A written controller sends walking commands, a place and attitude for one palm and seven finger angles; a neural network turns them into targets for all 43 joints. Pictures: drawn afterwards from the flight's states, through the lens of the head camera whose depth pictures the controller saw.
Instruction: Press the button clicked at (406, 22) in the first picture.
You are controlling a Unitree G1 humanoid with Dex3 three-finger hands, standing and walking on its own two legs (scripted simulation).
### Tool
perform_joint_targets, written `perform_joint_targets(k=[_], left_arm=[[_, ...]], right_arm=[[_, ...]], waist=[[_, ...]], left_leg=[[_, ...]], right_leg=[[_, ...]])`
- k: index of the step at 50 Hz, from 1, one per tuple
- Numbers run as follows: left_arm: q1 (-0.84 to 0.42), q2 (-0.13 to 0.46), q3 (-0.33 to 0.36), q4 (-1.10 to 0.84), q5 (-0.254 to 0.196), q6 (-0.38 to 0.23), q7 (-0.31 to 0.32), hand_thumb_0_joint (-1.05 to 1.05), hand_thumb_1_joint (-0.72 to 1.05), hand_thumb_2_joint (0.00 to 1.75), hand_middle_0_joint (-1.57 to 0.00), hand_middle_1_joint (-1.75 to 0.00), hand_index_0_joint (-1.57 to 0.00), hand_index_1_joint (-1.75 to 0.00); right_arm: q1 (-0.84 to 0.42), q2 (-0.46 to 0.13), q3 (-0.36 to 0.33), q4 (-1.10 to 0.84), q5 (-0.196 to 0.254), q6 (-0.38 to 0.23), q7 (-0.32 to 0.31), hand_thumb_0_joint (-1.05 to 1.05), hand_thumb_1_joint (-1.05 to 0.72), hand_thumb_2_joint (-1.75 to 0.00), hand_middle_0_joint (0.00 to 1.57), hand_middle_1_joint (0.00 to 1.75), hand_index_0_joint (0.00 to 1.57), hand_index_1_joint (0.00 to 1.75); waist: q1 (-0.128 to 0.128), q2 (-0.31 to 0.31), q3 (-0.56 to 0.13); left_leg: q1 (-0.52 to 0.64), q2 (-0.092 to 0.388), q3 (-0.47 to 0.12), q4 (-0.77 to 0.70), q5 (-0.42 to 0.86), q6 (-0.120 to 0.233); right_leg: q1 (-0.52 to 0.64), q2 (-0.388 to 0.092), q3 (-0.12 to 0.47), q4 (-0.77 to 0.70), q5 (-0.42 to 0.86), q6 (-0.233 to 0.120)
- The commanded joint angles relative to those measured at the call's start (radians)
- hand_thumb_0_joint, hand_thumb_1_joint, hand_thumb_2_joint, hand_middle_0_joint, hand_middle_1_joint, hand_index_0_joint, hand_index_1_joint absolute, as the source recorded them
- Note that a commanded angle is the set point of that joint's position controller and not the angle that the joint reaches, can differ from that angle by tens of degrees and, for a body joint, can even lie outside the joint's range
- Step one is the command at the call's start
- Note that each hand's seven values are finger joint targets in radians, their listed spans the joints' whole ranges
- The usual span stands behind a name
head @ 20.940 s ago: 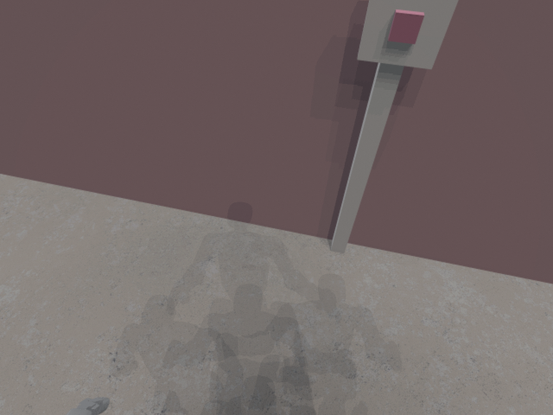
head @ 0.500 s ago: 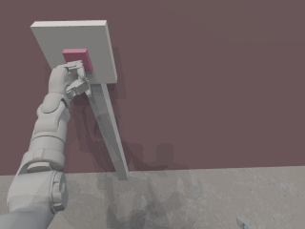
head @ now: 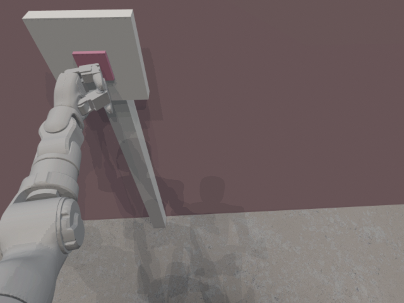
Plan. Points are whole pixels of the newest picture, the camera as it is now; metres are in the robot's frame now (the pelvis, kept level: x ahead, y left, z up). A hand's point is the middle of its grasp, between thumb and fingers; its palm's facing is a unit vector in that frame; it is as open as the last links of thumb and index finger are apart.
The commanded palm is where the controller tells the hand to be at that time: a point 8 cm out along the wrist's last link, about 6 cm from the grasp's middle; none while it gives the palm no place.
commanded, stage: press the button with the knuckle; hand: left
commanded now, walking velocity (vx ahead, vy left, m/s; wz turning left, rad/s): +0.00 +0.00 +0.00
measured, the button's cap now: (95, 64) +0.53 +0.21 +0.19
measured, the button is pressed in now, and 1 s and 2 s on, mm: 9 0 0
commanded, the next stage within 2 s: hold the button down briefly in 0.12 s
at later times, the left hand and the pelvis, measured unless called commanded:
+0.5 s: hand (105, 93) +0.48 +0.18 +0.16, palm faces +0.05 -1.00 -0.03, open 3.0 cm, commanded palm +0.48 +0.23 +0.16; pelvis -0.02 +0.00 -0.01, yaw +1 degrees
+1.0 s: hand (103, 101) +0.45 +0.18 +0.16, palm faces +0.04 -1.00 +0.00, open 3.0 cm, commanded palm +0.41 +0.23 +0.16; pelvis +0.00 +0.00 +0.00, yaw -1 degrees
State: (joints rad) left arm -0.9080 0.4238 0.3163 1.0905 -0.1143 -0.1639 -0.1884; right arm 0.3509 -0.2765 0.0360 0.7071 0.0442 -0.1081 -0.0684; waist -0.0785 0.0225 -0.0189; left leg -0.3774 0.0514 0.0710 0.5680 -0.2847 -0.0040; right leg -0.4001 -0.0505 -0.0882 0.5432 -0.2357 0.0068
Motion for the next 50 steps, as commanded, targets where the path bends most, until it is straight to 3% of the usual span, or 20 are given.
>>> perform_joint_targets(k=[1,4,6,12,14,18,19,23,27,28,30,33,35,37,38,41,45,47,49,50], left_arm=[[-0.638,0.218,0.017,-0.22,-0.014,-0.096,0.014,0.0,0.9,0.9,-1.3,-1.5,-1.3,-1.5],[-0.673,0.229,0.014,-0.172,-0.012,-0.101,0.017,0.0,0.9,0.9,-1.3,-1.5,-1.3,-1.5],[-0.685,0.231,0.009,-0.157,-0.003,-0.105,0.017,0.0,0.9,0.9,-1.3,-1.5,-1.3,-1.5],[-0.736,0.225,-0.011,-0.11,-0.011,-0.109,0.022,0.0,0.9,0.9,-1.3,-1.5,-1.3,-1.5],[-0.748,0.224,-0.014,-0.111,-0.013,-0.113,0.017,0.0,0.9,0.9,-1.3,-1.5,-1.3,-1.5],[-0.757,0.248,-0.004,-0.099,-0.007,-0.116,0.012,0.0,0.9,0.9,-1.3,-1.5,-1.3,-1.5],[-0.765,0.24,-0.013,-0.108,-0.01,-0.116,0.01,0.0,0.9,0.9,-1.3,-1.5,-1.3,-1.5],[-0.75,0.27,0.01,-0.089,-0.01,-0.116,0.007,0.0,0.9,0.9,-1.3,-1.5,-1.3,-1.5],[-0.764,0.244,-0.017,-0.108,-0.007,-0.119,0.004,0.0,0.9,0.9,-1.3,-1.5,-1.3,-1.5],[-0.754,0.247,-0.004,-0.109,-0.008,-0.121,0.004,0.0,0.9,0.9,-1.3,-1.5,-1.3,-1.5],[-0.747,0.256,0.009,-0.133,-0.012,-0.122,0.004,0.0,0.9,0.9,-1.3,-1.5,-1.3,-1.5],[-0.687,0.286,0.043,-0.136,-0.014,-0.125,-0.001,0.0,0.9,0.9,-1.3,-1.5,-1.3,-1.5],[-0.643,0.253,0.025,-0.151,-0.017,-0.121,-0.009,0.0,0.9,0.9,-1.3,-1.5,-1.3,-1.5],[-0.603,0.295,0.064,-0.166,-0.023,-0.117,-0.009,0.0,0.9,0.9,-1.3,-1.5,-1.3,-1.5],[-0.583,0.3,0.066,-0.18,-0.024,-0.116,-0.013,0.0,0.9,0.9,-1.3,-1.5,-1.3,-1.5],[-0.518,0.274,0.063,-0.258,-0.033,-0.111,-0.022,0.0,0.9,0.9,-1.3,-1.5,-1.3,-1.5],[-0.382,0.25,0.075,-0.383,-0.06,-0.083,-0.027,0.0,0.9,0.9,-1.3,-1.5,-1.3,-1.5],[-0.313,0.223,0.059,-0.393,-0.063,-0.05,-0.028,0.0,0.9,0.9,-1.3,-1.5,-1.3,-1.5],[-0.293,0.209,0.052,-0.452,-0.065,-0.026,-0.025,0.0,0.9,0.9,-1.3,-1.5,-1.3,-1.5],[-0.26,0.23,0.079,-0.477,-0.069,-0.014,-0.021,0.0,0.9,0.9,-1.3,-1.5,-1.3,-1.5]], right_arm=[[0.068,-0.152,-0.051,-0.078,-0.005,-0.041,-0.006,0.0,-0.9,-0.9,0.2,0.3,0.2,0.3],[0.084,-0.159,-0.048,-0.068,-0.006,-0.043,-0.006,0.0,-0.9,-0.9,0.2,0.3,0.2,0.3],[0.085,-0.158,-0.046,-0.067,-0.007,-0.046,-0.005,0.0,-0.9,-0.9,0.2,0.3,0.2,0.3],[0.11,-0.17,-0.044,-0.051,-0.007,-0.057,-0.009,0.0,-0.9,-0.9,0.2,0.3,0.2,0.3],[0.115,-0.17,-0.045,-0.05,-0.007,-0.062,-0.009,0.0,-0.9,-0.9,0.2,0.3,0.2,0.3],[0.126,-0.174,-0.044,-0.048,-0.01,-0.065,-0.01,0.0,-0.9,-0.9,0.2,0.3,0.2,0.3],[0.126,-0.173,-0.043,-0.049,-0.008,-0.068,-0.009,0.0,-0.9,-0.9,0.2,0.3,0.2,0.3],[0.134,-0.178,-0.044,-0.048,-0.011,-0.069,-0.01,0.0,-0.9,-0.9,0.2,0.3,0.2,0.3],[0.137,-0.175,-0.044,-0.049,-0.011,-0.075,-0.008,0.0,-0.9,-0.9,0.2,0.3,0.2,0.3],[0.138,-0.176,-0.046,-0.053,-0.013,-0.075,-0.007,0.0,-0.9,-0.9,0.2,0.3,0.2,0.3],[0.137,-0.175,-0.048,-0.058,-0.014,-0.077,-0.003,0.0,-0.9,-0.9,0.2,0.3,0.2,0.3],[0.129,-0.176,-0.049,-0.068,-0.016,-0.073,0.0,0.0,-0.9,-0.9,0.2,0.3,0.2,0.3],[0.11,-0.167,-0.049,-0.082,-0.011,-0.071,0.003,0.0,-0.9,-0.9,0.2,0.3,0.2,0.3],[0.105,-0.172,-0.051,-0.09,-0.01,-0.065,0.001,0.0,-0.9,-0.9,0.2,0.3,0.2,0.3],[0.094,-0.171,-0.049,-0.097,-0.01,-0.062,0.0,0.0,-0.9,-0.9,0.2,0.3,0.2,0.3],[0.071,-0.16,-0.051,-0.121,-0.005,-0.059,0.003,0.0,-0.9,-0.9,0.2,0.3,0.2,0.3],[0.028,-0.153,-0.053,-0.155,0.002,-0.054,0.004,0.0,-0.9,-0.9,0.2,0.3,0.2,0.3],[0.004,-0.149,-0.05,-0.164,0.008,-0.049,0.002,0.0,-0.9,-0.9,0.2,0.3,0.2,0.3],[-0.018,-0.146,-0.049,-0.178,0.009,-0.048,0.002,0.0,-0.9,-0.9,0.2,0.3,0.2,0.3],[-0.024,-0.146,-0.05,-0.184,0.01,-0.046,0.001,0.0,-0.9,-0.9,0.2,0.3,0.2,0.3]], waist=[[-0.057,0.026,-0.345],[-0.075,-0.005,-0.315],[-0.075,0.037,-0.32],[-0.105,0.007,-0.295],[-0.105,0.028,-0.321],[-0.107,0.01,-0.317],[-0.109,0.042,-0.324],[-0.106,0.011,-0.325],[-0.11,0.063,-0.318],[-0.106,0.025,-0.329],[-0.094,0.051,-0.364],[-0.072,0.01,-0.358],[-0.061,0.046,-0.344],[-0.047,-0.009,-0.337],[-0.041,-0.005,-0.342],[-0.013,0.039,-0.365],[0.022,0.027,-0.378],[0.026,-0.009,-0.328],[0.035,0.019,-0.317],[0.046,-0.002,-0.321]], left_leg=[[0.141,-0.041,-0.069,-0.066,0.108,0.031],[0.111,-0.037,-0.076,-0.068,0.073,0.032],[0.106,-0.04,-0.076,-0.062,0.07,0.029],[0.074,-0.033,-0.089,-0.069,-0.019,0.029],[0.083,-0.034,-0.087,-0.066,-0.026,0.029],[0.056,-0.035,-0.091,-0.062,-0.034,0.031],[0.062,-0.035,-0.086,-0.064,-0.045,0.03],[0.04,-0.036,-0.086,-0.057,-0.043,0.034],[0.053,-0.037,-0.09,-0.063,-0.058,0.029],[0.059,-0.035,-0.093,-0.058,-0.04,0.032],[0.074,-0.038,-0.088,-0.056,-0.028,0.03],[0.054,-0.039,-0.086,-0.054,-0.014,0.034],[0.058,-0.04,-0.073,-0.056,-0.018,0.033],[0.04,-0.039,-0.072,-0.062,-0.019,0.036],[0.038,-0.04,-0.067,-0.059,-0.006,0.039],[0.077,-0.041,-0.059,-0.065,0.042,0.035],[0.114,-0.038,-0.049,-0.074,0.111,0.035],[0.097,-0.035,-0.044,-0.082,0.107,0.037],[0.113,-0.037,-0.042,-0.09,0.116,0.037],[0.116,-0.038,-0.043,-0.09,0.128,0.038]], right_leg=[[0.077,0.056,0.058,-0.057,0.145,-0.023],[0.054,0.057,0.059,-0.06,0.113,-0.02],[0.045,0.056,0.061,-0.054,0.111,-0.022],[-0.002,0.057,0.062,-0.066,0.023,-0.016],[-0.003,0.057,0.065,-0.064,0.014,-0.015],[0.004,0.057,0.065,-0.062,0.01,-0.015],[-0.003,0.055,0.068,-0.065,-0.001,-0.013],[0.01,0.058,0.071,-0.065,0.0,-0.014],[-0.016,0.056,0.066,-0.064,-0.014,-0.016],[-0.005,0.059,0.063,-0.061,0.0,-0.017],[0.007,0.059,0.064,-0.056,0.009,-0.016],[0.042,0.06,0.064,-0.054,0.021,-0.019],[0.04,0.058,0.067,-0.058,0.022,-0.02],[0.067,0.059,0.067,-0.061,0.021,-0.019],[0.084,0.059,0.071,-0.06,0.033,-0.019],[0.111,0.058,0.065,-0.05,0.091,-0.025],[0.162,0.061,0.059,-0.047,0.165,-0.029],[0.165,0.06,0.055,-0.055,0.165,-0.029],[0.168,0.057,0.056,-0.058,0.17,-0.03],[0.186,0.057,0.056,-0.058,0.183,-0.031]])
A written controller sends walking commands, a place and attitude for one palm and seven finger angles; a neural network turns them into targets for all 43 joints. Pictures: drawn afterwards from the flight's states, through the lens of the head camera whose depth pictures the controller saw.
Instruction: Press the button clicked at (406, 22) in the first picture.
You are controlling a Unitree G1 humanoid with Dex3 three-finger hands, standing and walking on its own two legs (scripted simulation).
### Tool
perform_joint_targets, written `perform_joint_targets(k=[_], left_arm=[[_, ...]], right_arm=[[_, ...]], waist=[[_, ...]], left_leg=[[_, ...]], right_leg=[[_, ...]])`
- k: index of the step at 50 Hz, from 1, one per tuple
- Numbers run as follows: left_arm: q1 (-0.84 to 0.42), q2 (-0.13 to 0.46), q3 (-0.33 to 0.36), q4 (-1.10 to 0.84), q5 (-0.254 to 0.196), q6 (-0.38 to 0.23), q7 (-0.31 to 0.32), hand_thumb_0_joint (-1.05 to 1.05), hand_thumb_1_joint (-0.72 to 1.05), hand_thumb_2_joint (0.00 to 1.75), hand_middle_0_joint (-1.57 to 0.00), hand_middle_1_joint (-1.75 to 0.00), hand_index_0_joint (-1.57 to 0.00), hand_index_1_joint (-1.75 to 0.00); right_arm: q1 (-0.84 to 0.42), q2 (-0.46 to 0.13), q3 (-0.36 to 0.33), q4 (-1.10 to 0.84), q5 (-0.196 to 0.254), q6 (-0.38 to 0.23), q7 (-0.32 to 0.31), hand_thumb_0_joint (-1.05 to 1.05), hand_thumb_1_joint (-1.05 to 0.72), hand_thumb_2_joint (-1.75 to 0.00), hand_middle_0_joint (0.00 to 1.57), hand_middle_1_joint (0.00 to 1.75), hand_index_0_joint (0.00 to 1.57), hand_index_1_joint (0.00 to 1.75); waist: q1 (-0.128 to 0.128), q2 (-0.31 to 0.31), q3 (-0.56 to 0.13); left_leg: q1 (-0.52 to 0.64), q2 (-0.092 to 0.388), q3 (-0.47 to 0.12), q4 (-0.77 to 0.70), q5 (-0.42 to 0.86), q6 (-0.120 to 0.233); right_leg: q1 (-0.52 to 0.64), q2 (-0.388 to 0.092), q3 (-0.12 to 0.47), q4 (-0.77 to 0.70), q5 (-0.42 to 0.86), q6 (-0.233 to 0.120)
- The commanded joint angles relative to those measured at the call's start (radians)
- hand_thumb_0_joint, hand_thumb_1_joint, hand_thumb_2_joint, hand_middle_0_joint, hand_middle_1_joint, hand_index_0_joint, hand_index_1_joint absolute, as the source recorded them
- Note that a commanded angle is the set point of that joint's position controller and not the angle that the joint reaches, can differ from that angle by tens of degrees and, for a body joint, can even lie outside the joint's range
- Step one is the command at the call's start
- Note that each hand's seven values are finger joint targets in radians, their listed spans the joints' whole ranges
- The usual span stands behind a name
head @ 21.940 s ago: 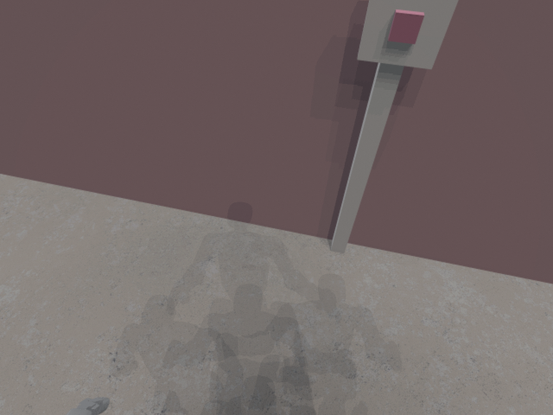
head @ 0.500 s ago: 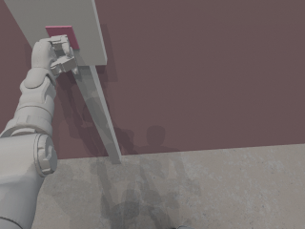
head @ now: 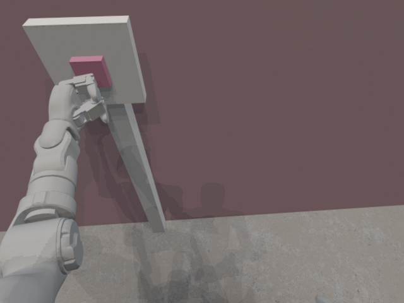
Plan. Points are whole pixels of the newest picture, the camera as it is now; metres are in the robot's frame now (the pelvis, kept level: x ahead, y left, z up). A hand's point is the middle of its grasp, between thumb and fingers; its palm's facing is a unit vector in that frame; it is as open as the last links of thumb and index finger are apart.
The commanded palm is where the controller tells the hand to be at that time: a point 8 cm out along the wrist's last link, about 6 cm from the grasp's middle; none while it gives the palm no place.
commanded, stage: pull the fist back off the button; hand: left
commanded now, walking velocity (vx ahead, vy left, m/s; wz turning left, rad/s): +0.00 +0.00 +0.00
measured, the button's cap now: (92, 71) +0.52 +0.22 +0.20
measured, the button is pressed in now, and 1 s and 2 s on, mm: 0 0 0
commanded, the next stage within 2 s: draw the hand back to the body in 0.52 s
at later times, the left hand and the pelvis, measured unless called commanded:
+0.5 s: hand (87, 132) +0.37 +0.20 +0.17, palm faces +0.08 -1.00 +0.00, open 3.1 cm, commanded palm +0.34 +0.24 +0.17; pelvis +0.02 +0.00 +0.01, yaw +2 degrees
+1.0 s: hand (70, 157) +0.32 +0.21 +0.17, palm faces +0.09 -1.00 -0.01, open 3.1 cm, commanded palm +0.27 +0.25 +0.17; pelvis +0.01 +0.00 +0.01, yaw +1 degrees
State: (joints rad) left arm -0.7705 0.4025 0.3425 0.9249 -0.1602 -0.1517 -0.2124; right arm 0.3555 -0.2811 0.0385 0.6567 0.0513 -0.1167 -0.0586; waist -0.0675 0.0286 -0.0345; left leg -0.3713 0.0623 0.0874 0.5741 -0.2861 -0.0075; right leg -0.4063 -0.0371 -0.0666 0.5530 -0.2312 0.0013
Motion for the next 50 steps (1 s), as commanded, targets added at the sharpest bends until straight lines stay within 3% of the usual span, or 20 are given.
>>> perform_joint_targets(k=[1,3,6,9,13,15,19,21,22,24,27,28,31,34,38,40,43,45,48,50], left_arm=[[-0.356,0.24,0.048,-0.343,-0.026,-0.013,0.003,0.0,0.9,0.9,-1.3,-1.5,-1.3,-1.5],[-0.334,0.194,0.018,-0.437,-0.033,0.003,0.003,0.0,0.9,0.9,-1.3,-1.5,-1.3,-1.5],[-0.223,0.169,0.024,-0.537,-0.05,0.041,0.002,0.0,0.9,0.9,-1.3,-1.5,-1.3,-1.5],[-0.172,0.126,-0.008,-0.598,-0.057,0.088,0.003,0.0,0.9,0.9,-1.3,-1.5,-1.3,-1.5],[-0.124,0.081,-0.039,-0.735,-0.063,0.134,0.016,0.0,0.9,0.9,-1.3,-1.5,-1.3,-1.5],[-0.123,0.066,-0.054,-0.788,-0.061,0.153,0.023,0.0,0.9,0.9,-1.3,-1.5,-1.3,-1.5],[-0.029,0.085,-0.022,-0.811,-0.066,0.19,0.026,0.0,0.9,0.9,-1.3,-1.5,-1.3,-1.5],[-0.016,0.055,-0.046,-0.859,-0.066,0.202,0.021,0.0,0.9,0.9,-1.3,-1.5,-1.3,-1.5],[-0.029,0.056,-0.054,-0.877,-0.063,0.206,0.021,0.0,0.9,0.9,-1.3,-1.5,-1.3,-1.5],[-0.019,0.052,-0.057,-0.882,-0.066,0.212,0.025,0.0,0.9,0.9,-1.3,-1.5,-1.3,-1.5],[-0.05,0.038,-0.074,-0.869,-0.065,0.23,0.03,0.0,0.9,0.9,-1.3,-1.5,-1.3,-1.5],[-0.031,0.043,-0.065,-0.851,-0.069,0.234,0.032,0.0,0.9,0.9,-1.3,-1.5,-1.3,-1.5],[-0.061,0.05,-0.066,-0.829,-0.064,0.244,0.033,0.0,0.9,0.9,-1.3,-1.5,-1.3,-1.5],[0.031,0.063,-0.039,-0.876,-0.066,0.232,0.029,0.0,0.9,0.9,-1.3,-1.5,-1.3,-1.5],[0.163,0.091,0.01,-0.877,-0.088,0.238,0.011,0.0,0.9,0.9,-1.3,-1.5,-1.3,-1.5],[0.136,0.079,-0.013,-0.918,-0.087,0.248,0.006,0.0,0.9,0.9,-1.3,-1.5,-1.3,-1.5],[0.16,0.101,0.012,-1.002,-0.091,0.244,0.014,0.0,0.9,0.9,-1.3,-1.5,-1.3,-1.5],[0.185,0.078,-0.005,-1.059,-0.096,0.238,0.011,0.0,0.9,0.9,-1.3,-1.5,-1.3,-1.5],[0.263,0.08,0.008,-1.059,-0.109,0.244,0.002,0.0,0.9,0.9,-1.3,-1.5,-1.3,-1.5],[0.295,0.067,-0.005,-1.095,-0.112,0.254,-0.006,0.0,0.9,0.9,-1.3,-1.5,-1.3,-1.5]], right_arm=[[-0.041,-0.139,-0.052,-0.142,0.003,-0.034,-0.01,0.0,-0.9,-0.9,0.2,0.3,0.2,0.3],[-0.066,-0.13,-0.05,-0.156,0.005,-0.035,-0.01,0.0,-0.9,-0.9,0.2,0.3,0.2,0.3],[-0.101,-0.121,-0.049,-0.171,0.007,-0.033,-0.01,0.0,-0.9,-0.9,0.2,0.3,0.2,0.3],[-0.138,-0.115,-0.044,-0.176,0.011,-0.028,-0.014,0.0,-0.9,-0.9,0.2,0.3,0.2,0.3],[-0.178,-0.107,-0.041,-0.186,0.01,-0.026,-0.018,0.0,-0.9,-0.9,0.2,0.3,0.2,0.3],[-0.197,-0.099,-0.038,-0.187,0.009,-0.025,-0.022,0.0,-0.9,-0.9,0.2,0.3,0.2,0.3],[-0.226,-0.095,-0.032,-0.188,0.006,-0.017,-0.03,0.0,-0.9,-0.9,0.2,0.3,0.2,0.3],[-0.244,-0.087,-0.028,-0.195,0.006,-0.018,-0.032,0.0,-0.9,-0.9,0.2,0.3,0.2,0.3],[-0.25,-0.085,-0.026,-0.195,0.007,-0.018,-0.033,0.0,-0.9,-0.9,0.2,0.3,0.2,0.3],[-0.253,-0.084,-0.026,-0.189,0.004,-0.017,-0.036,0.0,-0.9,-0.9,0.2,0.3,0.2,0.3],[-0.262,-0.083,-0.02,-0.184,0.005,-0.013,-0.044,0.0,-0.9,-0.9,0.2,0.3,0.2,0.3],[-0.262,-0.086,-0.019,-0.181,0.003,-0.012,-0.045,0.0,-0.9,-0.9,0.2,0.3,0.2,0.3],[-0.267,-0.084,-0.015,-0.179,0.003,-0.006,-0.051,0.0,-0.9,-0.9,0.2,0.3,0.2,0.3],[-0.278,-0.081,-0.015,-0.2,-0.001,-0.011,-0.044,0.0,-0.9,-0.9,0.2,0.3,0.2,0.3],[-0.285,-0.085,-0.017,-0.205,0.002,-0.012,-0.039,0.0,-0.9,-0.9,0.2,0.3,0.2,0.3],[-0.3,-0.083,-0.012,-0.213,0.008,-0.014,-0.042,0.0,-0.9,-0.9,0.2,0.3,0.2,0.3],[-0.308,-0.084,-0.015,-0.221,0.005,-0.027,-0.046,0.0,-0.9,-0.9,0.2,0.3,0.2,0.3],[-0.313,-0.078,-0.015,-0.226,0.003,-0.044,-0.048,0.0,-0.9,-0.9,0.2,0.3,0.2,0.3],[-0.308,-0.082,-0.015,-0.213,0.003,-0.059,-0.051,0.0,-0.9,-0.9,0.2,0.3,0.2,0.3],[-0.313,-0.08,-0.014,-0.214,0.006,-0.067,-0.051,0.0,-0.9,-0.9,0.2,0.3,0.2,0.3]], waist=[[0.043,-0.016,-0.319],[0.043,-0.004,-0.32],[0.069,0.004,-0.33],[0.065,-0.012,-0.276],[0.067,-0.02,-0.284],[0.069,0.009,-0.286],[0.085,-0.038,-0.264],[0.087,-0.008,-0.263],[0.085,0.021,-0.258],[0.079,-0.008,-0.244],[0.071,0.001,-0.222],[0.074,-0.036,-0.216],[0.071,-0.014,-0.211],[0.101,0.009,-0.265],[0.117,-0.055,-0.224],[0.108,-0.013,-0.17],[0.115,-0.003,-0.201],[0.114,0.025,-0.21],[0.117,-0.006,-0.172],[0.116,0.007,-0.153]], left_leg=[[0.115,-0.049,-0.055,-0.1,0.145,0.041],[0.149,-0.049,-0.053,-0.096,0.188,0.042],[0.179,-0.048,-0.049,-0.101,0.259,0.037],[0.187,-0.048,-0.05,-0.11,0.257,0.036],[0.232,-0.051,-0.055,-0.106,0.297,0.036],[0.247,-0.055,-0.058,-0.109,0.3,0.033],[0.241,-0.058,-0.058,-0.114,0.307,0.035],[0.255,-0.061,-0.057,-0.115,0.322,0.032],[0.26,-0.061,-0.059,-0.117,0.318,0.029],[0.261,-0.06,-0.063,-0.118,0.308,0.031],[0.258,-0.063,-0.069,-0.126,0.269,0.028],[0.252,-0.063,-0.071,-0.123,0.262,0.031],[0.238,-0.067,-0.073,-0.133,0.23,0.029],[0.253,-0.067,-0.071,-0.136,0.266,0.028],[0.22,-0.062,-0.061,-0.148,0.249,0.029],[0.206,-0.063,-0.063,-0.165,0.194,0.028],[0.232,-0.063,-0.065,-0.169,0.182,0.03],[0.253,-0.064,-0.066,-0.173,0.19,0.029],[0.243,-0.062,-0.069,-0.181,0.167,0.028],[0.241,-0.064,-0.069,-0.187,0.148,0.029]], right_leg=[[0.214,0.041,0.034,-0.066,0.196,-0.025],[0.223,0.041,0.032,-0.064,0.238,-0.026],[0.26,0.036,0.027,-0.057,0.313,-0.028],[0.249,0.035,0.022,-0.066,0.311,-0.026],[0.26,0.034,0.017,-0.07,0.337,-0.026],[0.264,0.031,0.014,-0.07,0.34,-0.027],[0.292,0.03,0.012,-0.075,0.359,-0.026],[0.295,0.028,0.01,-0.074,0.371,-0.027],[0.289,0.028,0.01,-0.077,0.36,-0.028],[0.281,0.03,0.008,-0.085,0.345,-0.026],[0.264,0.031,0.006,-0.098,0.297,-0.027],[0.264,0.033,0.006,-0.101,0.289,-0.026],[0.262,0.028,0.008,-0.108,0.255,-0.026],[0.307,0.024,0.01,-0.098,0.285,-0.031],[0.325,0.028,0.01,-0.107,0.287,-0.025],[0.291,0.028,0.011,-0.123,0.216,-0.025],[0.303,0.031,0.014,-0.133,0.179,-0.025],[0.305,0.031,0.013,-0.134,0.184,-0.025],[0.294,0.036,0.009,-0.149,0.153,-0.024],[0.284,0.035,0.008,-0.156,0.132,-0.021]])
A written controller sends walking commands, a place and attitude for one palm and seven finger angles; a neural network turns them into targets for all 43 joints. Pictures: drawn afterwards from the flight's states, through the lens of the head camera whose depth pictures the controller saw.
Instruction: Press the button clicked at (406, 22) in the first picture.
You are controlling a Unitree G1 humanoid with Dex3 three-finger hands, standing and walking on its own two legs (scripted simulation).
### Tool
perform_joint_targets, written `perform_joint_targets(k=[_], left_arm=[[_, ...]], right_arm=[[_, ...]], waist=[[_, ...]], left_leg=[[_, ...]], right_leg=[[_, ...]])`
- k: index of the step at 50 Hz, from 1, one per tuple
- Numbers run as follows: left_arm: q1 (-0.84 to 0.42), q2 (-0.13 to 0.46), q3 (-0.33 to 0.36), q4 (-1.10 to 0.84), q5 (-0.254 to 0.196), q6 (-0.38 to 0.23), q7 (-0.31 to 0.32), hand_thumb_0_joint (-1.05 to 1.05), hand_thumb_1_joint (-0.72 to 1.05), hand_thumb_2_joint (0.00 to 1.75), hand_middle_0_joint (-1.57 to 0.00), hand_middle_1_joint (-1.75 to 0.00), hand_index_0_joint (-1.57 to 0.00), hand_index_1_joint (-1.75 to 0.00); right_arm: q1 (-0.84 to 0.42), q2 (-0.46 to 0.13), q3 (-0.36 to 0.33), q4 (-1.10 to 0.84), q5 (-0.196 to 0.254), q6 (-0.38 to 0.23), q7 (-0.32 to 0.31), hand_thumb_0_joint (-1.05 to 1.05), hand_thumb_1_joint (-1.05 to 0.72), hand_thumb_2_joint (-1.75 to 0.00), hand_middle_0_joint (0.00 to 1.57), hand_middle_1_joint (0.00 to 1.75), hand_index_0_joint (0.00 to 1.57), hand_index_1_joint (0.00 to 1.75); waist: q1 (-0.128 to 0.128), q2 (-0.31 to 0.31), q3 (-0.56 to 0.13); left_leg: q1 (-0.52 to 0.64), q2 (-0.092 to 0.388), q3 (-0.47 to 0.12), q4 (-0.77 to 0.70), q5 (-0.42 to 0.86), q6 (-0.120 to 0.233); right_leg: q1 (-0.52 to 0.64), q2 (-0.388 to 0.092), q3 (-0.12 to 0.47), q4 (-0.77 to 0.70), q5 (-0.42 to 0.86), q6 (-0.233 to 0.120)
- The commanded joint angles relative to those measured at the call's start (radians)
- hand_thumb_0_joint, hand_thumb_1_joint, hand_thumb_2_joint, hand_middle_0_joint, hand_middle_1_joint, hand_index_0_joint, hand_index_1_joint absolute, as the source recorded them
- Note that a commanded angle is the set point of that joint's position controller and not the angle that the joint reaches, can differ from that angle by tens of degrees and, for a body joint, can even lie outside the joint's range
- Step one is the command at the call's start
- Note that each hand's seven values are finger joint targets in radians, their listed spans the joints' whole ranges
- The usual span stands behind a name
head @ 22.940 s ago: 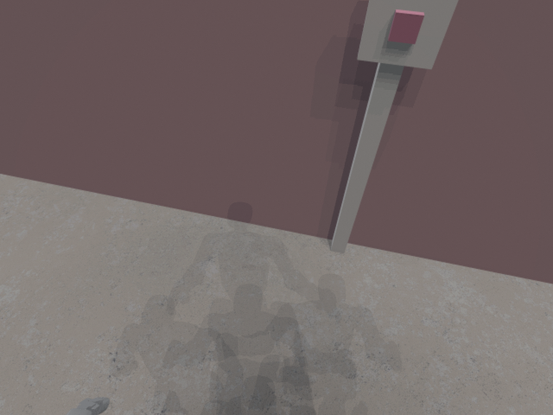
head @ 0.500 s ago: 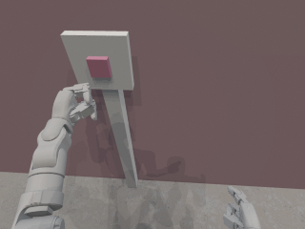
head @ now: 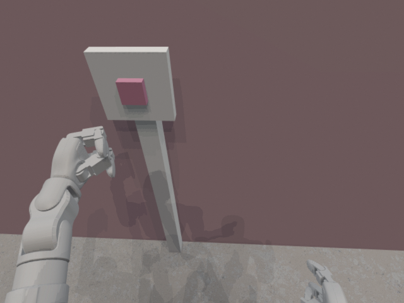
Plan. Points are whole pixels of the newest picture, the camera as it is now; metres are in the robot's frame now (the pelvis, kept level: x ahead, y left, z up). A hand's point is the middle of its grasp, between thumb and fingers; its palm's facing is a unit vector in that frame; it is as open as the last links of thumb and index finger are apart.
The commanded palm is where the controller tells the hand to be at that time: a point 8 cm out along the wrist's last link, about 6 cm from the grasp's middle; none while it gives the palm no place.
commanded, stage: draw the hand back to the body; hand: left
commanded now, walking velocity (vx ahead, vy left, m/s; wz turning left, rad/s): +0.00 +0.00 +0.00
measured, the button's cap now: (132, 91) +0.52 +0.21 +0.19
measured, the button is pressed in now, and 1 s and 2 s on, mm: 0 0 0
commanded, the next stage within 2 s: step back with the hand held close in 1.10 s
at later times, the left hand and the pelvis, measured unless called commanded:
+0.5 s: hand (75, 195) +0.23 +0.23 +0.16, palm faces +0.37 -0.88 -0.29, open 3.1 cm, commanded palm +0.18 +0.27 +0.17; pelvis +0.00 +0.00 +0.01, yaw +0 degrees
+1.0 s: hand (42, 222) +0.19 +0.26 +0.16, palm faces +0.45 -0.82 -0.36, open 3.1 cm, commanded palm +0.14 +0.29 +0.18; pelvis +0.01 +0.01 +0.00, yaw +0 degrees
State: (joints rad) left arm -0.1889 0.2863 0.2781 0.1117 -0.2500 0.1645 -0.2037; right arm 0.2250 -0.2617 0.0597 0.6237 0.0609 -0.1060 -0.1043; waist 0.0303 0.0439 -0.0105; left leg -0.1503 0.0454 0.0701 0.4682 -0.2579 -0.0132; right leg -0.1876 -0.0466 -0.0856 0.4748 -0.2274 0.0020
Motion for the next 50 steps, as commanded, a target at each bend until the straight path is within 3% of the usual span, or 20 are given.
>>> perform_joint_targets(k=[1,6,7,9,12,15,17,21,28,30,33,37,41,44,46,50], left_arm=[[-0.27,0.18,0.06,-0.306,-0.024,-0.057,-0.017,0.0,0.9,0.9,-1.3,-1.5,-1.3,-1.5],[-0.187,0.173,0.064,-0.376,-0.034,-0.03,-0.018,0.0,0.9,0.9,-1.3,-1.5,-1.3,-1.5],[-0.147,0.247,0.049,-0.528,0.094,-0.148,0.124,0.0,0.9,0.9,-1.3,-1.5,-1.3,-1.5],[0.047,0.166,0.015,-0.45,0.128,-0.205,0.219,0.0,0.9,0.9,-1.3,-1.5,-1.3,-1.5],[0.065,0.148,-0.014,-0.532,0.167,-0.261,0.272,0.0,0.9,0.9,-1.3,-1.5,-1.3,-1.5],[0.105,0.167,0.005,-0.55,0.189,-0.293,0.304,0.0,0.9,0.9,-1.3,-1.5,-1.3,-1.5],[0.125,0.16,-0.002,-0.568,0.197,-0.308,0.314,0.0,0.9,0.9,-1.3,-1.5,-1.3,-1.5],[0.225,0.164,0.019,-0.617,0.208,-0.331,0.325,0.0,0.9,0.9,-1.3,-1.5,-1.3,-1.5],[0.433,0.158,0.042,-0.684,0.212,-0.332,0.323,0.0,0.9,0.9,-1.3,-1.5,-1.3,-1.5],[0.473,0.162,0.059,-0.715,0.212,-0.335,0.325,0.0,0.9,0.9,-1.3,-1.5,-1.3,-1.5],[0.544,0.172,0.083,-0.73,0.213,-0.334,0.327,0.0,0.9,0.9,-1.3,-1.5,-1.3,-1.5],[0.583,0.169,0.088,-0.792,0.215,-0.338,0.33,0.0,0.9,0.9,-1.3,-1.5,-1.3,-1.5],[0.647,0.175,0.1,-0.816,0.216,-0.337,0.335,0.0,0.9,0.9,-1.3,-1.5,-1.3,-1.5],[0.608,0.159,0.078,-0.804,0.22,-0.331,0.337,0.0,0.9,0.9,-1.3,-1.5,-1.3,-1.5],[0.6,0.165,0.087,-0.804,0.221,-0.331,0.342,0.0,0.9,0.9,-1.3,-1.5,-1.3,-1.5],[0.591,0.161,0.083,-0.799,0.224,-0.328,0.345,0.0,0.9,0.9,-1.3,-1.5,-1.3,-1.5]], right_arm=[[-0.183,-0.098,-0.035,-0.184,-0.004,-0.084,-0.005,0.0,-0.9,-0.9,0.2,0.3,0.2,0.3],[-0.193,-0.094,-0.03,-0.185,-0.004,-0.099,-0.007,0.0,-0.9,-0.9,0.2,0.3,0.2,0.3],[-0.187,-0.087,-0.043,-0.172,-0.046,-0.116,-0.002,0.0,-0.9,-0.9,0.2,0.3,0.2,0.3],[-0.184,-0.083,-0.045,-0.132,-0.06,-0.11,0.006,0.0,-0.9,-0.9,0.2,0.3,0.2,0.3],[-0.182,-0.075,-0.049,-0.129,-0.064,-0.087,0.015,0.0,-0.9,-0.9,0.2,0.3,0.2,0.3],[-0.184,-0.069,-0.054,-0.119,-0.071,-0.074,0.011,0.0,-0.9,-0.9,0.2,0.3,0.2,0.3],[-0.192,-0.066,-0.056,-0.121,-0.073,-0.065,0.009,0.0,-0.9,-0.9,0.2,0.3,0.2,0.3],[-0.195,-0.064,-0.06,-0.12,-0.081,-0.06,0.012,0.0,-0.9,-0.9,0.2,0.3,0.2,0.3],[-0.195,-0.065,-0.071,-0.135,-0.086,-0.05,0.027,0.0,-0.9,-0.9,0.2,0.3,0.2,0.3],[-0.19,-0.061,-0.073,-0.139,-0.084,-0.047,0.028,0.0,-0.9,-0.9,0.2,0.3,0.2,0.3],[-0.184,-0.061,-0.075,-0.147,-0.086,-0.047,0.028,0.0,-0.9,-0.9,0.2,0.3,0.2,0.3],[-0.178,-0.056,-0.076,-0.156,-0.083,-0.054,0.026,0.0,-0.9,-0.9,0.2,0.3,0.2,0.3],[-0.17,-0.054,-0.075,-0.161,-0.082,-0.065,0.022,0.0,-0.9,-0.9,0.2,0.3,0.2,0.3],[-0.168,-0.056,-0.073,-0.154,-0.083,-0.07,0.017,0.0,-0.9,-0.9,0.2,0.3,0.2,0.3],[-0.161,-0.057,-0.075,-0.152,-0.085,-0.072,0.014,0.0,-0.9,-0.9,0.2,0.3,0.2,0.3],[-0.165,-0.053,-0.071,-0.148,-0.084,-0.076,0.013,0.0,-0.9,-0.9,0.2,0.3,0.2,0.3]], waist=[[0.021,0.003,-0.179],[0.023,0.002,-0.151],[0.024,-0.007,-0.059],[0.02,-0.097,-0.01],[0.013,0.011,-0.076],[0.012,0.014,-0.077],[0.013,-0.015,-0.069],[0.027,0.012,-0.088],[0.037,-0.024,-0.035],[0.039,0.005,-0.041],[0.044,-0.03,-0.028],[0.043,0.031,-0.028],[0.046,0.019,-0.009],[0.035,0.006,0.026],[0.037,-0.011,0.004],[0.041,0.035,0.014]], left_leg=[[0.025,-0.049,-0.053,-0.083,0.125,0.033],[0.026,-0.051,-0.055,-0.088,0.096,0.032],[0.015,-0.053,-0.039,-0.102,0.072,0.04],[0.011,-0.041,-0.041,-0.116,0.051,0.042],[0.066,-0.042,-0.03,-0.137,0.069,0.038],[0.087,-0.039,-0.028,-0.147,0.09,0.039],[0.092,-0.038,-0.033,-0.156,0.096,0.04],[0.1,-0.037,-0.04,-0.156,0.15,0.038],[0.077,-0.029,-0.042,-0.146,0.204,0.033],[0.074,-0.026,-0.04,-0.142,0.211,0.03],[0.063,-0.026,-0.041,-0.135,0.226,0.03],[0.067,-0.024,-0.037,-0.13,0.208,0.028],[0.058,-0.023,-0.042,-0.128,0.196,0.027],[0.05,-0.022,-0.044,-0.129,0.17,0.029],[0.059,-0.023,-0.046,-0.127,0.174,0.031],[0.056,-0.025,-0.048,-0.131,0.159,0.027]], right_leg=[[0.068,0.045,0.027,-0.077,0.133,-0.023],[0.053,0.048,0.024,-0.093,0.086,-0.019],[0.026,0.041,0.048,-0.162,0.04,-0.011],[0.025,0.038,0.047,-0.191,-0.011,-0.01],[0.076,0.036,0.055,-0.179,0.022,-0.014],[0.099,0.036,0.056,-0.195,0.038,-0.015],[0.105,0.037,0.052,-0.198,0.039,-0.014],[0.145,0.036,0.049,-0.184,0.094,-0.02],[0.146,0.042,0.044,-0.176,0.146,-0.018],[0.151,0.04,0.044,-0.166,0.151,-0.019],[0.151,0.044,0.043,-0.167,0.168,-0.02],[0.137,0.04,0.045,-0.161,0.15,-0.019],[0.128,0.043,0.043,-0.163,0.136,-0.019],[0.104,0.042,0.044,-0.176,0.107,-0.017],[0.115,0.042,0.04,-0.17,0.109,-0.018],[0.112,0.04,0.043,-0.171,0.088,-0.021]])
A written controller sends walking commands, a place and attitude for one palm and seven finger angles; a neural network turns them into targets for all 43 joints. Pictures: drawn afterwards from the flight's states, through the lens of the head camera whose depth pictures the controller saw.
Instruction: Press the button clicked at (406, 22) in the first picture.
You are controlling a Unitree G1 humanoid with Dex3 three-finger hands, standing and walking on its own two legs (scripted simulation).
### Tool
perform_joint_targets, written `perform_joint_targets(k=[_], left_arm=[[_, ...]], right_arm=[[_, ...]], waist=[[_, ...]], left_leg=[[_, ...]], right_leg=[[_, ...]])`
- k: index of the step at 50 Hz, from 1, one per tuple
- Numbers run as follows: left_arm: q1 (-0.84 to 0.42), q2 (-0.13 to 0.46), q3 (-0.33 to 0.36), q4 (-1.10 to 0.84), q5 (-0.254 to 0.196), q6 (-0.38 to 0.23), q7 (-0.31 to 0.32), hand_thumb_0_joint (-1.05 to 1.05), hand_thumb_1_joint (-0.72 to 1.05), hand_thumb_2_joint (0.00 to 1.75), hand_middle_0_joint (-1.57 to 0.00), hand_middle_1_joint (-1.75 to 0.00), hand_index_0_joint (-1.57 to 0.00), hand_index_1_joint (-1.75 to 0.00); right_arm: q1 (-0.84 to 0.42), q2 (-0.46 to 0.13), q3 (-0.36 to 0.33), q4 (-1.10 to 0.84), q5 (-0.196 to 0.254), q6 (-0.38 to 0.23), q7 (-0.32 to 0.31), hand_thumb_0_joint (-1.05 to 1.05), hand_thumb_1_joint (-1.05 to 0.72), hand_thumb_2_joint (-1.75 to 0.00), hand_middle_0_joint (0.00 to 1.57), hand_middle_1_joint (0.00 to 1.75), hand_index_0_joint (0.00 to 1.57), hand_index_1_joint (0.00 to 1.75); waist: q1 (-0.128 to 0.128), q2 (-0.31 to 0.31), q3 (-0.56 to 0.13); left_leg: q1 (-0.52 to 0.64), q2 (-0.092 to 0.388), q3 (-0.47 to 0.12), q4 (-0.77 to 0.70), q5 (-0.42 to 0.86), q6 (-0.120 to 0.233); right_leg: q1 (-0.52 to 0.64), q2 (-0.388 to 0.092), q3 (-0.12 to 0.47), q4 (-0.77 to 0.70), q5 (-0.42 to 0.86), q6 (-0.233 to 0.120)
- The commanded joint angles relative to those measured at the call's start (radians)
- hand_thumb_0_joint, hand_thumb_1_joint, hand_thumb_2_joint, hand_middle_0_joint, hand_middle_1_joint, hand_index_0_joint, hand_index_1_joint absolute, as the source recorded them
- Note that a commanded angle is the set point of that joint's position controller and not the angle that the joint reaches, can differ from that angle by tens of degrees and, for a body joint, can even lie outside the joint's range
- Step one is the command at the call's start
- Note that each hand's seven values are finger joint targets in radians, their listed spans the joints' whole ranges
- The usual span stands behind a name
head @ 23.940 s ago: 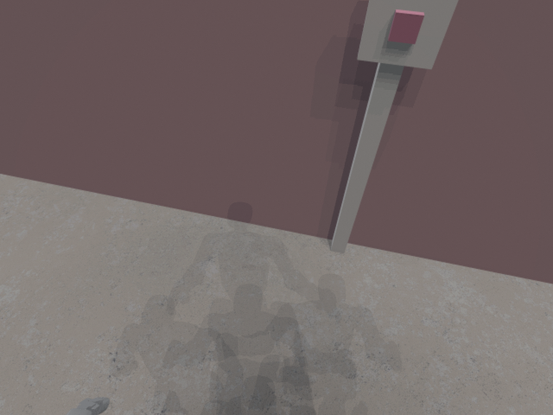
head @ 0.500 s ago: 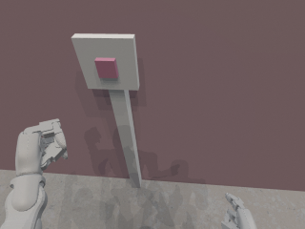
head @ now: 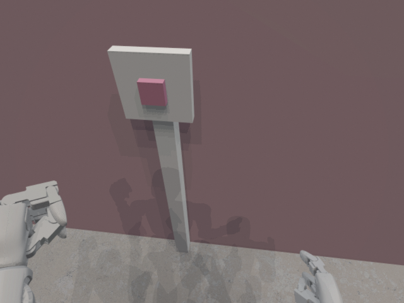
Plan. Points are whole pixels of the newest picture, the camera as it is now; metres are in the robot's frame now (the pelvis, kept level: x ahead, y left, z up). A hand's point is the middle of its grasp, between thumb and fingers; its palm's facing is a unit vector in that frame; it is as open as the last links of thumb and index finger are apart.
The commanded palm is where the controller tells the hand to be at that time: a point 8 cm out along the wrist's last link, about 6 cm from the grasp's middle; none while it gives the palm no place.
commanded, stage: draw the hand back to the body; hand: left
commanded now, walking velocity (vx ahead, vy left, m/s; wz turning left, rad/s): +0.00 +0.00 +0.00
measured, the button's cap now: (153, 91) +0.51 +0.20 +0.18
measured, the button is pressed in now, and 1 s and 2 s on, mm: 0 0 0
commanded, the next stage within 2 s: step back with the hand held close in 0.10 s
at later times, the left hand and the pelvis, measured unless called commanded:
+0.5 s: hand (65, 222) +0.18 +0.24 +0.15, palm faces +0.30 -0.83 -0.48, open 3.1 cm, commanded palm +0.11 +0.29 +0.17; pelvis -0.02 +0.01 +0.00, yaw -1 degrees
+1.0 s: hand (13, 268) +0.10 +0.26 +0.16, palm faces +0.41 -0.81 -0.43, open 3.1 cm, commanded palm +0.03 +0.31 +0.17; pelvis -0.09 +0.02 -0.02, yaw +1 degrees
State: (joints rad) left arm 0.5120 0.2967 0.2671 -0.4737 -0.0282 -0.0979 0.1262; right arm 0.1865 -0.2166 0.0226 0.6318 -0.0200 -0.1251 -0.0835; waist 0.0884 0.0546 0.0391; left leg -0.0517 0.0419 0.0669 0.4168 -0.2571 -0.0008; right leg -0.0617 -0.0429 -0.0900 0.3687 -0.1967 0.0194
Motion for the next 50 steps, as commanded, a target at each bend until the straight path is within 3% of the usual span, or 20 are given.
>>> perform_joint_targets(k=[1,6,10,11,12,13,14,16,18,20,24,29,33,36,38,42,45,46,48,50], left_arm=[[-0.107,0.155,0.1,-0.218,0.0,-0.065,0.015,0.0,0.9,0.9,-1.3,-1.5,-1.3,-1.5],[-0.092,0.154,0.104,-0.229,0.0,-0.065,0.012,0.0,0.9,0.9,-1.3,-1.5,-1.3,-1.5],[-0.079,0.154,0.107,-0.213,-0.006,-0.061,0.008,0.0,0.9,0.9,-1.3,-1.5,-1.3,-1.5],[-0.128,0.18,0.132,-0.196,-0.005,-0.061,0.013,0.0,0.9,0.9,-1.3,-1.5,-1.3,-1.5],[-0.179,0.273,0.238,-0.252,-0.019,-0.097,0.011,0.0,0.9,0.9,-1.3,-1.5,-1.3,-1.5],[-0.164,0.27,0.237,-0.227,-0.013,-0.111,0.007,0.0,0.9,0.9,-1.3,-1.5,-1.3,-1.5],[-0.047,0.201,0.183,-0.17,-0.012,-0.108,-0.001,0.0,0.9,0.9,-1.3,-1.5,-1.3,-1.5],[0.002,0.168,0.139,-0.21,-0.007,-0.112,-0.007,0.0,0.9,0.9,-1.3,-1.5,-1.3,-1.5],[0.045,0.191,0.162,-0.252,-0.006,-0.12,-0.002,0.0,0.9,0.9,-1.3,-1.5,-1.3,-1.5],[0.096,0.205,0.181,-0.272,-0.009,-0.122,0.003,0.0,0.9,0.9,-1.3,-1.5,-1.3,-1.5],[0.136,0.237,0.219,-0.31,-0.013,-0.13,0.013,0.0,0.9,0.9,-1.3,-1.5,-1.3,-1.5],[0.127,0.236,0.223,-0.319,-0.009,-0.145,0.023,0.0,0.9,0.9,-1.3,-1.5,-1.3,-1.5],[0.104,0.231,0.222,-0.327,0.001,-0.16,0.032,0.0,0.9,0.9,-1.3,-1.5,-1.3,-1.5],[0.091,0.222,0.221,-0.317,0.013,-0.175,0.041,0.0,0.9,0.9,-1.3,-1.5,-1.3,-1.5],[0.065,0.238,0.231,-0.339,0.017,-0.186,0.047,0.0,0.9,0.9,-1.3,-1.5,-1.3,-1.5],[0.046,0.237,0.217,-0.347,0.015,-0.203,0.065,0.0,0.9,0.9,-1.3,-1.5,-1.3,-1.5],[0.038,0.233,0.216,-0.343,0.017,-0.211,0.075,0.0,0.9,0.9,-1.3,-1.5,-1.3,-1.5],[0.04,0.227,0.221,-0.33,0.021,-0.214,0.077,0.0,0.9,0.9,-1.3,-1.5,-1.3,-1.5],[0.037,0.223,0.231,-0.326,0.034,-0.221,0.072,0.0,0.9,0.9,-1.3,-1.5,-1.3,-1.5],[0.073,0.238,0.248,-0.326,0.038,-0.228,0.062,0.0,0.9,0.9,-1.3,-1.5,-1.3,-1.5]], right_arm=[[-0.126,-0.098,-0.032,-0.157,-0.004,-0.059,-0.008,0.0,-0.9,-0.9,0.2,0.3,0.2,0.3],[-0.128,-0.097,-0.031,-0.162,-0.006,-0.059,-0.003,0.0,-0.9,-0.9,0.2,0.3,0.2,0.3],[-0.128,-0.095,-0.03,-0.165,-0.006,-0.056,-0.003,0.0,-0.9,-0.9,0.2,0.3,0.2,0.3],[-0.127,-0.098,-0.031,-0.155,-0.005,-0.053,-0.005,0.0,-0.9,-0.9,0.2,0.3,0.2,0.3],[-0.107,-0.116,-0.029,-0.205,0.005,-0.021,-0.001,0.0,-0.9,-0.9,0.2,0.3,0.2,0.3],[-0.107,-0.101,-0.027,-0.195,0.005,-0.004,-0.004,0.0,-0.9,-0.9,0.2,0.3,0.2,0.3],[-0.111,-0.102,-0.032,-0.191,0.001,0.009,-0.005,0.0,-0.9,-0.9,0.2,0.3,0.2,0.3],[-0.105,-0.118,-0.039,-0.208,0.0,0.026,0.002,0.0,-0.9,-0.9,0.2,0.3,0.2,0.3],[-0.108,-0.122,-0.048,-0.22,-0.001,0.035,-0.002,0.0,-0.9,-0.9,0.2,0.3,0.2,0.3],[-0.099,-0.12,-0.055,-0.237,0.004,0.048,-0.001,0.0,-0.9,-0.9,0.2,0.3,0.2,0.3],[-0.102,-0.115,-0.067,-0.262,0.014,0.064,-0.005,0.0,-0.9,-0.9,0.2,0.3,0.2,0.3],[-0.095,-0.118,-0.073,-0.267,0.019,0.061,-0.011,0.0,-0.9,-0.9,0.2,0.3,0.2,0.3],[-0.092,-0.129,-0.075,-0.27,0.017,0.042,-0.013,0.0,-0.9,-0.9,0.2,0.3,0.2,0.3],[-0.069,-0.128,-0.073,-0.269,0.02,0.024,-0.011,0.0,-0.9,-0.9,0.2,0.3,0.2,0.3],[-0.062,-0.131,-0.075,-0.266,0.018,0.014,-0.015,0.0,-0.9,-0.9,0.2,0.3,0.2,0.3],[-0.035,-0.122,-0.067,-0.236,0.013,-0.001,-0.018,0.0,-0.9,-0.9,0.2,0.3,0.2,0.3],[-0.045,-0.128,-0.059,-0.231,0.009,-0.01,-0.028,0.0,-0.9,-0.9,0.2,0.3,0.2,0.3],[-0.049,-0.132,-0.059,-0.234,0.009,-0.016,-0.03,0.0,-0.9,-0.9,0.2,0.3,0.2,0.3],[-0.069,-0.137,-0.064,-0.247,0.014,-0.027,-0.033,0.0,-0.9,-0.9,0.2,0.3,0.2,0.3],[-0.06,-0.123,-0.07,-0.249,0.013,-0.036,-0.022,0.0,-0.9,-0.9,0.2,0.3,0.2,0.3]], waist=[[-0.014,0.016,-0.05],[-0.01,0.037,-0.061],[-0.009,-0.001,-0.044],[-0.015,-0.013,-0.034],[-0.062,-0.05,0.042],[-0.061,-0.058,0.044],[-0.066,-0.076,0.017],[-0.072,-0.036,-0.072],[-0.069,0.001,-0.161],[-0.068,-0.009,-0.22],[-0.067,-0.012,-0.236],[-0.072,-0.01,-0.183],[-0.074,0.023,-0.138],[-0.083,-0.013,-0.107],[-0.087,-0.049,-0.106],[-0.094,-0.099,-0.116],[-0.096,-0.003,-0.091],[-0.095,0.044,-0.079],[-0.086,0.163,-0.094],[-0.076,0.114,-0.127]], left_leg=[[-0.04,-0.022,-0.049,-0.079,0.17,0.015],[-0.045,-0.021,-0.051,-0.078,0.198,0.01],[-0.053,-0.019,-0.049,-0.078,0.192,0.01],[-0.058,-0.018,-0.05,-0.082,0.176,0.009],[-0.146,-0.003,-0.052,-0.053,0.105,0.032],[-0.16,-0.01,-0.064,-0.041,0.083,0.032],[-0.143,-0.009,-0.057,-0.022,0.106,0.032],[-0.128,0.0,-0.053,-0.005,0.191,0.032],[-0.117,0.012,-0.058,0.0,0.312,0.031],[-0.116,0.027,-0.067,0.009,0.393,0.029],[-0.165,0.04,-0.079,0.023,0.418,0.026],[-0.266,0.055,-0.093,0.005,0.271,0.036],[-0.42,0.074,-0.118,-0.042,0.007,0.06],[-0.514,0.065,-0.124,-0.034,-0.23,0.07],[-0.487,0.042,-0.118,0.016,-0.265,0.064],[-0.302,0.006,-0.097,0.165,-0.213,0.033],[-0.37,0.059,-0.172,0.044,-0.276,0.049],[-0.472,0.102,-0.224,-0.041,-0.357,0.066],[-0.682,0.201,-0.341,-0.235,-0.452,0.112],[-0.639,0.206,-0.321,-0.173,-0.299,0.12]], right_leg=[[-0.003,0.036,0.046,-0.059,0.072,-0.039],[0.017,0.038,0.045,-0.047,0.101,-0.041],[0.011,0.039,0.044,-0.053,0.101,-0.038],[0.005,0.041,0.044,-0.058,0.085,-0.039],[-0.121,-0.008,0.122,-0.114,0.099,-0.027],[-0.13,-0.027,0.121,-0.125,0.088,-0.031],[-0.151,-0.037,0.115,-0.12,0.097,-0.03],[-0.119,-0.043,0.096,-0.073,0.172,-0.028],[-0.071,-0.038,0.074,-0.008,0.275,-0.022],[-0.049,-0.033,0.067,0.043,0.338,-0.017],[-0.053,-0.034,0.069,0.1,0.378,-0.013],[-0.091,-0.031,0.087,0.125,0.266,-0.01],[-0.074,-0.022,0.107,0.161,0.115,-0.011],[-0.093,-0.039,0.143,0.142,-0.025,-0.018],[-0.159,-0.058,0.177,0.083,-0.114,-0.029],[-0.385,-0.121,0.199,-0.014,-0.276,-0.063],[-0.358,-0.064,0.146,0.067,-0.297,-0.038],[-0.278,-0.025,0.126,0.141,-0.292,-0.023],[-0.039,0.064,0.073,0.39,-0.12,0.002],[-0.024,0.069,0.088,0.409,-0.041,-0.004]])
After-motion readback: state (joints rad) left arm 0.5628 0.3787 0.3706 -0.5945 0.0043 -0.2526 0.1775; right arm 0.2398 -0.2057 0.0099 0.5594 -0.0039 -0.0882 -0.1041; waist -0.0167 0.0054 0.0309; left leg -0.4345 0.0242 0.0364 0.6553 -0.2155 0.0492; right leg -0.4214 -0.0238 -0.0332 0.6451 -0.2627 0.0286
